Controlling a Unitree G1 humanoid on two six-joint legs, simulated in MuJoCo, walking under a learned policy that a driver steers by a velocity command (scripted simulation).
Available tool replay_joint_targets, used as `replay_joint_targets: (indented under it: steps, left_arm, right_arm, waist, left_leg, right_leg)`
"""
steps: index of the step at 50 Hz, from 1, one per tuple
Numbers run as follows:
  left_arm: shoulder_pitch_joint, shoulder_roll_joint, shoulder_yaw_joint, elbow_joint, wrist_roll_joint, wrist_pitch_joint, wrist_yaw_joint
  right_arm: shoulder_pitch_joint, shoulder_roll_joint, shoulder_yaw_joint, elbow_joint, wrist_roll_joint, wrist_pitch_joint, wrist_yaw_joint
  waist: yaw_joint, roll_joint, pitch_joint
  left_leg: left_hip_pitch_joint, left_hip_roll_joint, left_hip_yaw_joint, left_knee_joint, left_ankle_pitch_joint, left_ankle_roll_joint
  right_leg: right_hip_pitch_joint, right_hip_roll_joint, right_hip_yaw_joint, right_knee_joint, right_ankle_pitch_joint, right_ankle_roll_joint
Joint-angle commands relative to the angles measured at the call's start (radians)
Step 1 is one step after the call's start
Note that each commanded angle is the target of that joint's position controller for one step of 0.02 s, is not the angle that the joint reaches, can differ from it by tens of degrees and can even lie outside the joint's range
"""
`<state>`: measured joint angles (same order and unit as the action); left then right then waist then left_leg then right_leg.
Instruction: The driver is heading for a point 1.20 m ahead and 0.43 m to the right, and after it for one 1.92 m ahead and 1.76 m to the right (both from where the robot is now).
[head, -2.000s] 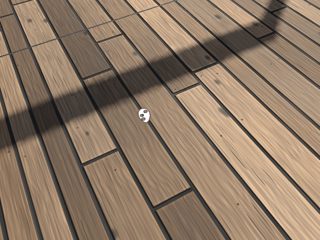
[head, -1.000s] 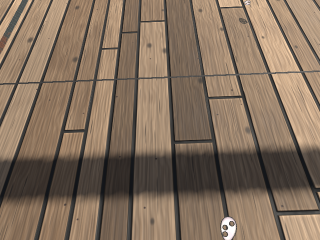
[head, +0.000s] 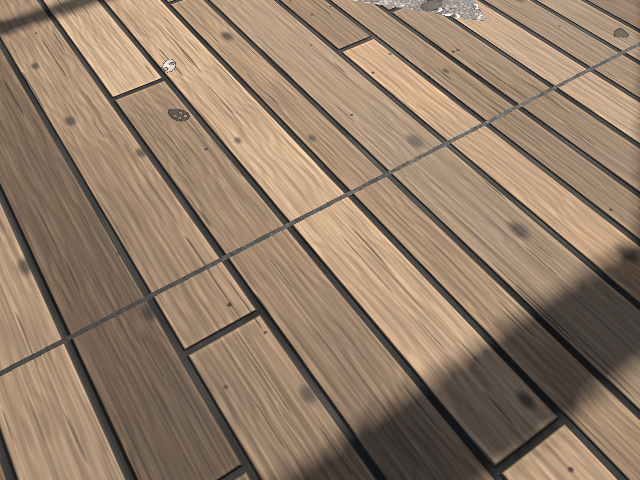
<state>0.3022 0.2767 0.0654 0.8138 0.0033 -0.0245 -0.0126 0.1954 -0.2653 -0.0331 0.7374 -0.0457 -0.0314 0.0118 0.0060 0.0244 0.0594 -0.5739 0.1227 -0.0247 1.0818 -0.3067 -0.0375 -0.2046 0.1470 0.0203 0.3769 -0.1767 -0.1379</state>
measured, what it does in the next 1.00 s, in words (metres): walks ahead, turning right: left foot, then right foot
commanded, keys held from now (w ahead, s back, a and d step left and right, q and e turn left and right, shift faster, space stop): w+e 1.00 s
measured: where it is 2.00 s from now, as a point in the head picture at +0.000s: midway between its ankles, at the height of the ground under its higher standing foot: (510, 281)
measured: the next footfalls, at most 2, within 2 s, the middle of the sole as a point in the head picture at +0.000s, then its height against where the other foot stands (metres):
left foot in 0.30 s outside the picture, level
right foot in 0.84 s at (432, 442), level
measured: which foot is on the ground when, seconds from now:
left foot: up 0.00-0.28, down 0.30-0.86, up 0.88-1.00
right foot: down 0.00-0.32, up 0.34-0.82, down 0.84-1.00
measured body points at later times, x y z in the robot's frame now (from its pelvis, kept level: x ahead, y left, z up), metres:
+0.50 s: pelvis +0.28 +0.04 +0.00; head +0.30 +0.05 +0.45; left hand +0.44 +0.29 -0.13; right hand +0.30 -0.25 -0.10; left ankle +0.32 +0.13 -0.74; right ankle +0.21 -0.06 -0.66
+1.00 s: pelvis +0.50 -0.11 -0.01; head +0.52 -0.14 +0.44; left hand +0.75 +0.05 -0.12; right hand +0.42 -0.37 -0.13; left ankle +0.54 +0.06 -0.65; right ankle +0.50 -0.16 -0.74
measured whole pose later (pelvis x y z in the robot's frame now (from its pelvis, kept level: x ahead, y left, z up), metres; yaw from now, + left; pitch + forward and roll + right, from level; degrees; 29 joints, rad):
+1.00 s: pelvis +0.50 -0.11 -0.01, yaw -36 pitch +0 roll +0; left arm 0.23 0.28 0.06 0.77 0.01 -0.01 -0.01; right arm 0.25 -0.27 -0.03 0.76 -0.04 -0.04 0.01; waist -0.02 0.02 0.07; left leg -0.45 0.11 0.01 1.17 -0.36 -0.02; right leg -0.28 0.13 -0.01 0.46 -0.18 -0.13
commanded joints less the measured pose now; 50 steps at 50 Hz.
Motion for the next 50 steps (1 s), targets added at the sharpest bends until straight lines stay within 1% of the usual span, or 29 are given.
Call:
replay_joint_targets:
  steps: [1,6,10,12,14,15,16,17,18,19,20,21,23,26,31,36,37,39,40,41,42,43,44,45,46,47,48,49,50]
  left_arm:
    - [0.023,0.148,0.037,-0.056,-0.001,-0.027,0.002]
    - [0.125,0.152,0.041,-0.031,0.0,-0.028,0.006]
    - [0.175,0.166,0.043,-0.024,0.01,-0.026,0.017]
    - [0.145,0.182,0.047,-0.033,0.013,-0.026,0.025]
    - [0.087,0.198,0.049,-0.046,0.013,-0.03,0.021]
    - [0.076,0.183,0.044,-0.045,0.005,-0.037,0.012]
    - [0.087,0.102,0.02,-0.075,-0.005,-0.046,0.006]
    - [0.196,0.056,0.011,-0.103,-0.02,-0.041,0.008]
    - [0.179,0.133,0.018,-0.064,0.016,-0.022,0.018]
    - [0.112,0.139,0.022,-0.06,0.023,-0.016,0.008]
    - [0.075,0.12,0.019,-0.063,0.022,-0.012,-0.001]
    - [0.06,0.109,0.018,-0.064,0.029,-0.003,-0.011]
    - [0.057,0.093,0.015,-0.066,0.034,0.018,-0.027]
    - [-0.024,0.076,0.008,-0.099,0.033,0.028,-0.042]
    - [-0.193,0.045,-0.01,-0.155,0.029,0.023,-0.059]
    - [-0.338,0.032,-0.025,-0.206,0.035,0.019,-0.076]
    - [-0.347,0.036,-0.024,-0.212,0.039,0.019,-0.075]
    - [-0.32,0.048,-0.018,-0.209,0.045,0.021,-0.065]
    - [-0.263,0.062,-0.01,-0.194,0.047,0.018,-0.058]
    - [-0.149,0.082,0.003,-0.161,0.05,0.01,-0.049]
    - [0.03,0.122,0.026,-0.102,0.058,0.003,-0.034]
    - [0.094,0.235,0.058,-0.099,0.059,0.007,-0.017]
    - [0.091,0.285,0.069,-0.129,0.02,0.017,-0.009]
    - [0.09,0.258,0.066,-0.105,0.01,0.023,0.002]
    - [0.047,0.209,0.053,-0.089,0.004,0.019,0.009]
    - [0.003,0.167,0.041,-0.087,0.004,0.011,0.012]
    - [-0.034,0.143,0.033,-0.088,-0.001,0.003,0.015]
    - [-0.057,0.126,0.026,-0.095,-0.002,-0.005,0.013]
    - [-0.049,0.125,0.024,-0.093,-0.004,-0.016,0.009]
  right_arm:
    - [0.015,-0.075,-0.021,-0.052,-0.003,0.014,0.003]
    - [-0.17,-0.073,-0.013,-0.106,0.006,0.006,0.009]
    - [-0.264,-0.082,-0.007,-0.146,0.016,-0.009,0.014]
    - [-0.224,-0.1,-0.011,-0.143,0.019,-0.017,0.01]
    - [-0.063,-0.135,-0.027,-0.096,0.021,-0.027,-0.006]
    - [0.067,-0.168,-0.041,-0.064,0.012,-0.041,-0.019]
    - [0.234,-0.244,-0.057,-0.06,-0.01,-0.046,-0.038]
    - [0.192,-0.312,-0.071,-0.066,-0.015,-0.033,-0.038]
    - [0.128,-0.223,-0.061,-0.071,0.003,-0.023,-0.032]
    - [0.072,-0.138,-0.04,-0.08,0.011,-0.022,-0.028]
    - [0.043,-0.101,-0.03,-0.073,0.011,-0.024,-0.024]
    - [0.047,-0.093,-0.026,-0.061,0.012,-0.029,-0.025]
    - [0.074,-0.094,-0.026,-0.034,0.022,-0.049,-0.02]
    - [0.106,-0.103,-0.033,-0.007,0.031,-0.068,-0.011]
    - [0.15,-0.103,-0.036,0.034,0.028,-0.064,-0.011]
    - [0.213,-0.137,-0.045,0.076,0.029,-0.055,-0.021]
    - [0.226,-0.144,-0.046,0.085,0.028,-0.049,-0.024]
    - [0.235,-0.171,-0.05,0.099,0.027,-0.035,-0.031]
    - [0.237,-0.188,-0.053,0.104,0.026,-0.026,-0.034]
    - [0.233,-0.199,-0.053,0.103,0.028,-0.017,-0.035]
    - [0.216,-0.196,-0.05,0.088,0.028,-0.013,-0.035]
    - [0.252,-0.096,-0.026,0.023,0.037,-0.018,-0.019]
    - [0.176,-0.126,-0.035,-0.033,0.025,-0.024,-0.01]
    - [0.064,-0.151,-0.04,-0.056,0.022,-0.029,-0.007]
    - [0.064,-0.125,-0.028,-0.054,0.032,-0.04,-0.005]
    - [0.085,-0.119,-0.027,-0.035,0.028,-0.041,-0.006]
    - [0.108,-0.117,-0.027,-0.03,0.01,-0.026,-0.006]
    - [0.14,-0.114,-0.026,-0.016,-0.002,-0.008,-0.003]
    - [0.143,-0.108,-0.027,-0.017,-0.007,0.006,0.001]
  waist:
    - [-0.014,-0.052,-0.039]
    - [0.06,-0.074,-0.017]
    - [0.088,-0.085,-0.015]
    - [0.056,-0.099,-0.02]
    - [-0.024,-0.096,-0.074]
    - [-0.094,-0.036,-0.148]
    - [-0.147,0.08,-0.309]
    - [-0.058,0.306,-0.354]
    - [-0.031,0.143,-0.231]
    - [-0.028,0.038,-0.122]
    - [-0.018,0.008,-0.067]
    - [-0.011,0.047,-0.049]
    - [0.0,0.091,-0.047]
    - [0.0,0.077,-0.04]
    - [-0.026,0.063,0.0]
    - [-0.061,0.061,0.034]
    - [-0.061,0.06,0.034]
    - [-0.038,0.076,0.002]
    - [-0.01,0.083,-0.041]
    - [0.04,0.075,-0.111]
    - [0.123,0.021,-0.21]
    - [0.104,-0.183,-0.335]
    - [0.104,-0.211,-0.4]
    - [0.121,-0.09,-0.267]
    - [0.075,-0.062,-0.148]
    - [0.023,-0.024,-0.083]
    - [-0.018,-0.032,-0.061]
    - [-0.04,-0.042,-0.075]
    - [-0.046,-0.048,-0.086]
  left_leg:
    - [-0.053,-0.005,0.021,-0.095,0.103,-0.021]
    - [-0.11,-0.041,0.009,-0.317,0.264,-0.022]
    - [-0.074,-0.086,0.005,-0.435,0.256,-0.004]
    - [0.039,-0.105,-0.007,-0.506,0.213,0.017]
    - [0.305,-0.153,0.014,-0.57,0.141,0.049]
    - [0.505,-0.11,-0.018,-0.63,0.151,0.079]
    - [0.736,0.136,-0.261,-0.666,-0.088,0.129]
    - [0.858,0.336,-0.718,-0.809,-0.17,0.226]
    - [0.731,0.312,-0.716,-0.813,-0.269,0.231]
    - [0.608,0.262,-0.552,-0.827,-0.222,0.213]
    - [0.526,0.209,-0.404,-0.848,-0.078,0.194]
    - [0.485,0.171,-0.3,-0.862,0.03,0.177]
    - [0.452,0.137,-0.175,-0.878,0.209,0.168]
    - [0.476,0.142,-0.07,-0.907,0.333,0.183]
    - [0.505,0.11,0.095,-0.924,0.426,0.174]
    - [0.575,0.136,0.184,-0.903,0.498,0.153]
    - [0.607,0.144,0.199,-0.878,0.557,0.148]
    - [0.654,0.152,0.24,-0.758,0.851,0.135]
    - [0.669,0.154,0.255,-0.644,0.993,0.133]
    - [0.64,0.151,0.269,-0.472,1.028,0.128]
    - [0.498,0.13,0.285,-0.22,0.868,0.1]
    - [0.116,0.036,0.282,0.126,0.209,0.048]
    - [-0.116,-0.132,0.115,0.343,-0.258,0.012]
    - [-0.214,-0.07,0.01,0.338,-0.155,0.022]
    - [-0.189,-0.029,0.014,0.25,-0.067,0.028]
    - [-0.116,0.001,0.012,0.15,-0.04,0.028]
    - [-0.047,0.012,0.006,0.099,-0.038,0.017]
    - [0.006,0.016,0.006,0.07,-0.033,0.007]
    - [0.023,0.009,0.017,0.053,-0.028,-0.002]
  right_leg:
    - [0.02,-0.252,0.268,-0.182,0.248,-0.141]
    - [0.118,-0.245,0.305,-0.157,0.248,-0.108]
    - [0.19,-0.265,0.348,-0.083,0.372,-0.095]
    - [0.176,-0.273,0.376,-0.043,0.403,-0.063]
    - [0.101,-0.238,0.371,0.088,0.526,-0.02]
    - [0.035,-0.17,0.317,0.28,0.5,0.007]
    - [-0.084,-0.106,0.225,0.568,0.212,0.03]
    - [-0.368,0.033,0.125,0.771,-0.402,0.055]
    - [-0.441,-0.075,0.122,0.86,-0.324,0.049]
    - [-0.426,-0.109,0.109,0.847,-0.23,0.053]
    - [-0.402,-0.138,0.094,0.811,-0.178,0.063]
    - [-0.383,-0.16,0.082,0.784,-0.16,0.071]
    - [-0.359,-0.17,0.062,0.779,-0.131,0.083]
    - [-0.437,-0.188,0.053,0.763,-0.056,0.093]
    - [-0.489,-0.2,-0.003,0.552,0.109,0.108]
    - [-0.415,-0.192,-0.098,0.313,0.111,0.065]
    - [-0.401,-0.181,-0.115,0.286,0.075,0.05]
    - [-0.314,-0.124,-0.155,0.248,-0.031,0.012]
    - [-0.237,-0.086,-0.167,0.233,-0.082,-0.012]
    - [-0.099,-0.047,-0.164,0.192,-0.099,-0.041]
    - [0.15,-0.058,-0.101,0.126,-0.082,-0.08]
    - [0.486,-0.353,0.331,0.091,-0.246,-0.181]
    - [0.56,-0.51,0.776,-0.068,-0.143,-0.273]
    - [0.496,-0.465,0.603,-0.078,-0.011,-0.246]
    - [0.351,-0.434,0.467,-0.082,0.116,-0.217]
    - [0.225,-0.371,0.372,-0.096,0.229,-0.169]
    - [0.135,-0.322,0.313,-0.108,0.297,-0.148]
    - [0.09,-0.292,0.274,-0.12,0.326,-0.141]
    - [0.069,-0.277,0.264,-0.127,0.359,-0.146]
